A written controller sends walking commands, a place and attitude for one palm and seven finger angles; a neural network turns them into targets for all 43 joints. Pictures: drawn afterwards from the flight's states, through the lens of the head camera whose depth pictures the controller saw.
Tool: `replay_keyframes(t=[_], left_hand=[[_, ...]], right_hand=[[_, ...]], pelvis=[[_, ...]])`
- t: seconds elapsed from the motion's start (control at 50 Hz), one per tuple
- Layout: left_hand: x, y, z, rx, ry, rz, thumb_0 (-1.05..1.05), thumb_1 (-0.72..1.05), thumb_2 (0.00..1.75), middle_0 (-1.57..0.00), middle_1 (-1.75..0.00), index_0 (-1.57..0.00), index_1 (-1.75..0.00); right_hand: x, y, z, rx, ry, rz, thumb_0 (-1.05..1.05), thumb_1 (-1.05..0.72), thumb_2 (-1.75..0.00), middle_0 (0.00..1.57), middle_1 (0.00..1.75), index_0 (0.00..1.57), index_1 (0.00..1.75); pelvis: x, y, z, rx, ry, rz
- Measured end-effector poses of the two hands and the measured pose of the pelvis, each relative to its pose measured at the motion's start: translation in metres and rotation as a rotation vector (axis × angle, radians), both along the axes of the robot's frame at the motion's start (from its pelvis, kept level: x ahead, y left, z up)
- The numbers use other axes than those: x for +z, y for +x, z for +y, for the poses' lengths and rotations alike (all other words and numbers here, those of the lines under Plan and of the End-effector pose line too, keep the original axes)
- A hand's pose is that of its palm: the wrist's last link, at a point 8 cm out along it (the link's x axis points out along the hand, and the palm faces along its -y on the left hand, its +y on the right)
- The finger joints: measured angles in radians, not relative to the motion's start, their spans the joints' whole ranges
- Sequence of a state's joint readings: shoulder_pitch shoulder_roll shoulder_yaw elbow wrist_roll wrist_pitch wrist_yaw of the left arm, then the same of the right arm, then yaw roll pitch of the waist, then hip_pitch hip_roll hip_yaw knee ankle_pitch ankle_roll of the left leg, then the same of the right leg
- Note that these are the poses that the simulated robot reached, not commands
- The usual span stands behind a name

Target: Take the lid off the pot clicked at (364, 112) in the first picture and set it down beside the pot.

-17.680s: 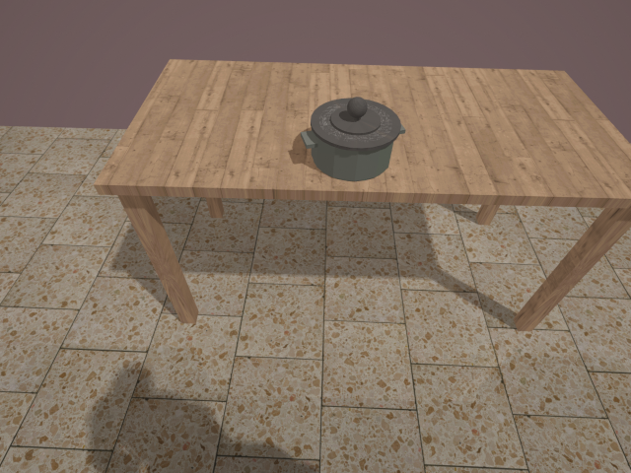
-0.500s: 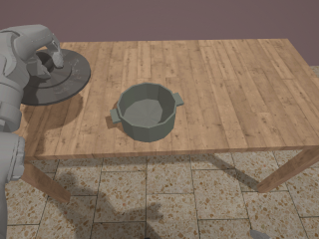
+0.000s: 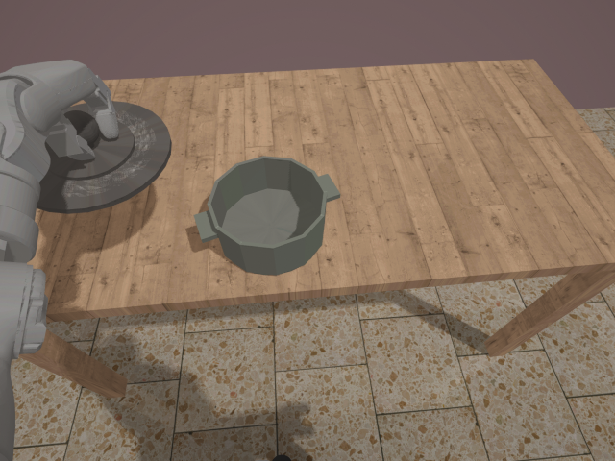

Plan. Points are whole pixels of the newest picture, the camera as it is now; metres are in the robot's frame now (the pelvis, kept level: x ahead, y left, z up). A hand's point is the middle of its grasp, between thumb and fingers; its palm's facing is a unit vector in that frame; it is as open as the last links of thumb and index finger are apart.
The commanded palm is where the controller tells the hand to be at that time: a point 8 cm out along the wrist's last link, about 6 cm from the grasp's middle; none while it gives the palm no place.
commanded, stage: lower the lid onto the table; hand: left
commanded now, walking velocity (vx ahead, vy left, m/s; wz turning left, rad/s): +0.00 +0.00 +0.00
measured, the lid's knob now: (79, 129) +0.50 +0.28 +0.15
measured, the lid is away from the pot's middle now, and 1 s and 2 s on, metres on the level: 0.23 0.24 0.24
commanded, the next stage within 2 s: none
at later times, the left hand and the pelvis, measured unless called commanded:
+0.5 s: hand (72, 167) +0.46 +0.29 +0.13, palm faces -0.39 -0.09 -0.92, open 6.3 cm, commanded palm +0.47 +0.29 +0.20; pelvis +0.00 +0.00 +0.00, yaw +0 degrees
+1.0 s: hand (83, 179) +0.46 +0.29 +0.09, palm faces -0.41 -0.10 -0.91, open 6.3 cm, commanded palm +0.48 +0.29 +0.17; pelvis +0.00 +0.00 -0.01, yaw -1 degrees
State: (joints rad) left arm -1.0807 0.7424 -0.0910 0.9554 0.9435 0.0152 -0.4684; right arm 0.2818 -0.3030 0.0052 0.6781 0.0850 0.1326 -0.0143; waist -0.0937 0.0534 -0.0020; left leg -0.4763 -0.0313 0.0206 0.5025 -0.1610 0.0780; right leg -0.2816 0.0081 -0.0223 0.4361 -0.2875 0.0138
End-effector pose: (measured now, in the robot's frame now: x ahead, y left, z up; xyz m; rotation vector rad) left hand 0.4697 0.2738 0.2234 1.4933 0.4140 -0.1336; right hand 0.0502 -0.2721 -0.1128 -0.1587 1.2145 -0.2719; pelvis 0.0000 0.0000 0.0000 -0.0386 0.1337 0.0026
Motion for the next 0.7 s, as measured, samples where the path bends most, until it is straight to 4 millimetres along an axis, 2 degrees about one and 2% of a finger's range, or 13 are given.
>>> replay_keyframes(t=[0.46, 0.7], left_hand=[[-0.037, -0.013, 0.014, -0.004, -0.006, 0.059, 0.02, 0.42, 0.46, -0.74, -0.96, -0.79, -1.00], [-0.051, -0.009, 0.015, -0.005, -0.015, 0.068, 0.02, 0.42, 0.46, -0.74, -0.96, -0.79, -1.00]], right_hand=[[0.004, 0.017, -0.010, 0.017, -0.037, -0.010, 0.01, -0.91, -0.90, 0.20, 0.30, 0.20, 0.30], [0.001, 0.006, -0.007, -0.001, -0.037, 0.014, 0.01, -0.91, -0.90, 0.20, 0.30, 0.20, 0.30]], pelvis=[[-0.002, 0.002, -0.005, 0.003, -0.004, 0.008], [-0.003, 0.002, -0.003, -0.004, -0.007, 0.023]])
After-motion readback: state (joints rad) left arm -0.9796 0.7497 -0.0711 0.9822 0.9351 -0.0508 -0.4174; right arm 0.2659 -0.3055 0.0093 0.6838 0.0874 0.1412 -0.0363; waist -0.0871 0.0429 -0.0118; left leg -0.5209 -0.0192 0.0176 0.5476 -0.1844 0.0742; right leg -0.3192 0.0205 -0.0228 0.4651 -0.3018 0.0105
